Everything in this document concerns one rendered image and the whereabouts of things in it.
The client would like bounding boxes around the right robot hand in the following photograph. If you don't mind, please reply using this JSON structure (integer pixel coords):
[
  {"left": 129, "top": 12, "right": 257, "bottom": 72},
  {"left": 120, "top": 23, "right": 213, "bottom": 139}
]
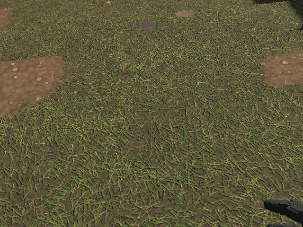
[{"left": 263, "top": 199, "right": 303, "bottom": 227}]

